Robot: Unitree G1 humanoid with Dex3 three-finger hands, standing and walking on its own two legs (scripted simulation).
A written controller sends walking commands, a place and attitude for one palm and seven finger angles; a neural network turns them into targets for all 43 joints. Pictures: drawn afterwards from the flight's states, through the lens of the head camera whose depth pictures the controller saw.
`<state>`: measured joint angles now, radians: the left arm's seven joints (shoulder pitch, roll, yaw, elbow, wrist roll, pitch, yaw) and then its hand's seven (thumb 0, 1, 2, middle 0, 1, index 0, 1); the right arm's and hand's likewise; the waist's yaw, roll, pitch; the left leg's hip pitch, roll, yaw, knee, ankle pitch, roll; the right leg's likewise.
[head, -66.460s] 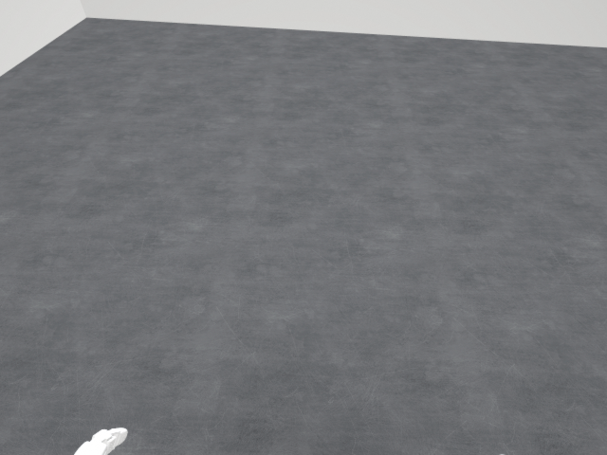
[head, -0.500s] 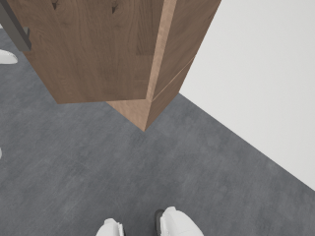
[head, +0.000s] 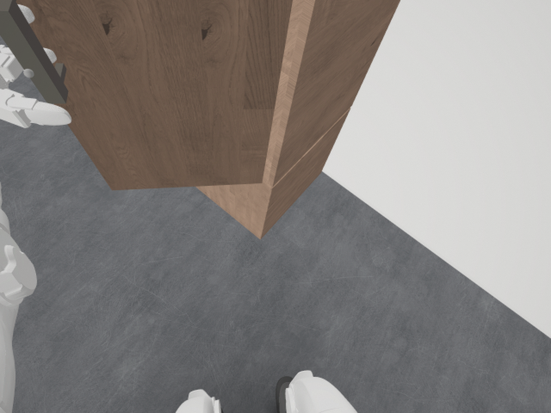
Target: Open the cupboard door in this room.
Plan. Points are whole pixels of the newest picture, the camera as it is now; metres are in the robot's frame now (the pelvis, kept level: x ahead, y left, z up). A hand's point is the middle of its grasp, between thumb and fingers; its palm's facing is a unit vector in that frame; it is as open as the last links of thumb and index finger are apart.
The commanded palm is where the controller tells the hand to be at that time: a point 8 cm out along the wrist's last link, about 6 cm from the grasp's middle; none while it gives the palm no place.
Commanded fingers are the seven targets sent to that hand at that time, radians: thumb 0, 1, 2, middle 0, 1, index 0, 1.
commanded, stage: slide the fingers in behind the handle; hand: left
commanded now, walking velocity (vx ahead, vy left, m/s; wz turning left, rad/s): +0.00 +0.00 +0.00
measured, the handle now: (35, 45) +0.58 +0.24 +0.12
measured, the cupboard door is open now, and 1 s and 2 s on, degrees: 46 46 54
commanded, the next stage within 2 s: close the thumb around the handle in 0.68 s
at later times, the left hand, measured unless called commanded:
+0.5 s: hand (37, 75) +0.53 +0.23 +0.13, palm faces +0.02 -1.00 +0.01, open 14.0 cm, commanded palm +0.51 +0.27 +0.12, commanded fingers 0.00 -0.50 0.30 -0.30 -1.20 -0.30 -1.20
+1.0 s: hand (45, 73) +0.54 +0.23 +0.12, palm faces +0.01 -1.00 +0.00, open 12.7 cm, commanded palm +0.52 +0.27 +0.12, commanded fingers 0.00 0.17 0.59 -0.35 -1.27 -0.35 -1.27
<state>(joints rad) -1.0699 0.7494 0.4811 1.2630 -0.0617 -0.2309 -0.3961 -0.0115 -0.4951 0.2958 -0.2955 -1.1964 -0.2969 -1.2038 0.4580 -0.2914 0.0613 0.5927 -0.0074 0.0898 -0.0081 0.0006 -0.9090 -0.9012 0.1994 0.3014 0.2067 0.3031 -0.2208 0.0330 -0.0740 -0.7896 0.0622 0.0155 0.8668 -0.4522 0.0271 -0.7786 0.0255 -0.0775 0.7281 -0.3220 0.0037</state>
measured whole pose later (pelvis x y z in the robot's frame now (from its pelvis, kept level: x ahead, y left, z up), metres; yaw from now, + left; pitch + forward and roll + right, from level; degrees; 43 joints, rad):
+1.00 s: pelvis -0.01 +0.01 +0.00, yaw +0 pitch +21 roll -4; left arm -1.10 0.71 0.46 1.29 -0.04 -0.25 -0.34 -0.01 -0.28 0.39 -0.31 -1.22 -0.31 -1.22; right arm 0.47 -0.29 0.06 0.62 -0.01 0.06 -0.01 0.00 -0.91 -0.90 0.20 0.30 0.21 0.30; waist -0.23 0.03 -0.07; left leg -0.80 0.05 0.02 0.88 -0.44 0.04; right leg -0.80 0.02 -0.07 0.74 -0.31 0.01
